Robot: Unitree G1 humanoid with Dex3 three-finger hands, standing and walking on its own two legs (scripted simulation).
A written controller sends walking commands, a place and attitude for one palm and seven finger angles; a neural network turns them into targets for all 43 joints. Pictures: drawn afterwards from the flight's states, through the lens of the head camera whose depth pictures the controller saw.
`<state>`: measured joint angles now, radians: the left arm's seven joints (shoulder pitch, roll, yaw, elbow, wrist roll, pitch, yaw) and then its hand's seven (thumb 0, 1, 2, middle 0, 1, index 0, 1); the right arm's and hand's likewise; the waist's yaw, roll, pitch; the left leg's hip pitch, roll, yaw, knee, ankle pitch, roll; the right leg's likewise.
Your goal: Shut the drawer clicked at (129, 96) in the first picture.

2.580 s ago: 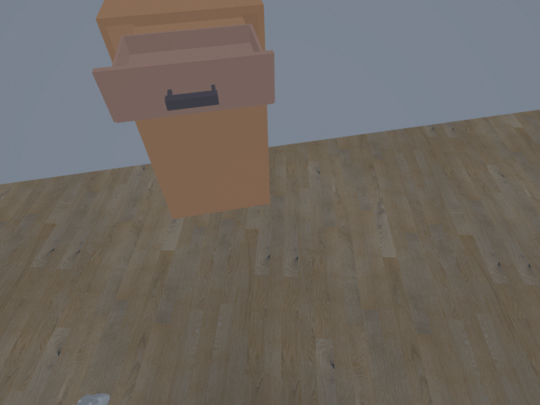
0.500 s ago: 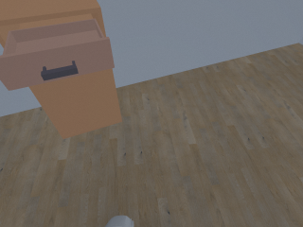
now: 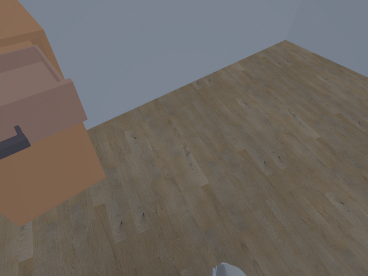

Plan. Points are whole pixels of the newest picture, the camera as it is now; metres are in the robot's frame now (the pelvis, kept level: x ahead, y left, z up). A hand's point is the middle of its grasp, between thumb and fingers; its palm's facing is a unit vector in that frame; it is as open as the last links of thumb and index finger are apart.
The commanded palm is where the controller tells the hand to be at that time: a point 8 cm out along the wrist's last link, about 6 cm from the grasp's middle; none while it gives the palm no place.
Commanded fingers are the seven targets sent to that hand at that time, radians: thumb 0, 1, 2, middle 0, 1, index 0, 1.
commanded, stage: walk to a spot facing it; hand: left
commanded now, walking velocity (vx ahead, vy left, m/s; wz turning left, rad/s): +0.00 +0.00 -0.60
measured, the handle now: out of the picture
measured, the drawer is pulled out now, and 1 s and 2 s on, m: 0.28 0.28 0.28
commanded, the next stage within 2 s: turn to face it in 0.06 s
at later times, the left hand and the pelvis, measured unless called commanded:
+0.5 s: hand (136, 256) +0.19 +0.14 -0.17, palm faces -0.05 -0.99 -0.13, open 7.3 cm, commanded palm none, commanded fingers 0.00 0.90 0.90 -0.20 -0.30 -0.20 -0.30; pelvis +0.07 -0.01 -0.01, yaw -1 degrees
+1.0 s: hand out of the picture +0.11 +0.22 -0.15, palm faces +0.31 -0.91 -0.28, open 7.4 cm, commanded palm none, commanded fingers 0.00 0.90 0.90 -0.20 -0.30 -0.20 -0.30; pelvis +0.06 -0.02 +0.00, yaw +16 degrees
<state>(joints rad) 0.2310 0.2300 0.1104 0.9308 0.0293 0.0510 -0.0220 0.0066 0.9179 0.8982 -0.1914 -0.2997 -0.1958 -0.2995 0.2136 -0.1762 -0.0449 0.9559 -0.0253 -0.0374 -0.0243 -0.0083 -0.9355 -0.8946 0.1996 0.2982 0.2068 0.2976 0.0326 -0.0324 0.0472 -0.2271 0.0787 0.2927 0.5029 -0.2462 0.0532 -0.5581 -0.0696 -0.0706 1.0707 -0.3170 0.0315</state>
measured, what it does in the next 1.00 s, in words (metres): steps on the spot, turning left: right foot, then left foot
